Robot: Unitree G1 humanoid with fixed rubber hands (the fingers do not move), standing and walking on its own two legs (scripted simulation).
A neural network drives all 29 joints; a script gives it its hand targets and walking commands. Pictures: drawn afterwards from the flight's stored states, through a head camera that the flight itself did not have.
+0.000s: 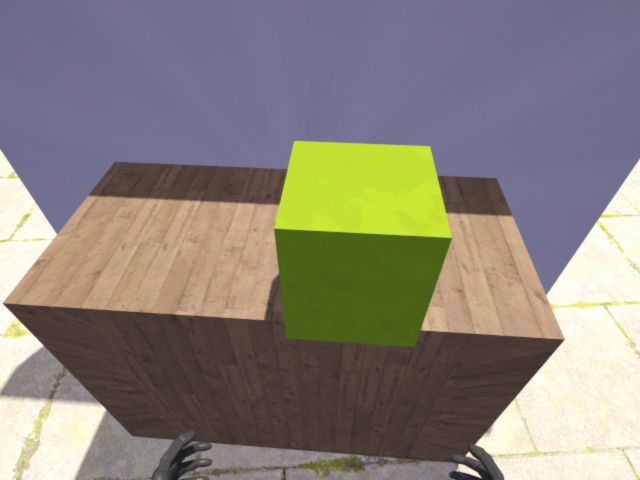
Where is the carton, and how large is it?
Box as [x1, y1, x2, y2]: [274, 141, 451, 346]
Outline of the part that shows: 294,141 274,227 286,337 414,346 451,239 429,146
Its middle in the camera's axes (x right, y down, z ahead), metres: +0.06 +0.01 +0.62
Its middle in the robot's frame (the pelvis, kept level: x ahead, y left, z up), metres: +0.46 -0.02 +0.03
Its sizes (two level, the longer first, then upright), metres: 0.210 0.200 0.250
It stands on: a pedestal, 0.68 m high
